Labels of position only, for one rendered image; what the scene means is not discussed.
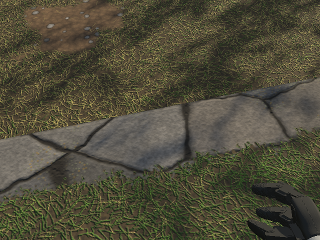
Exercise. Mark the robot right hand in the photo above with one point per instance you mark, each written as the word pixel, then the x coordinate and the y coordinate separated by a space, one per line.
pixel 301 222

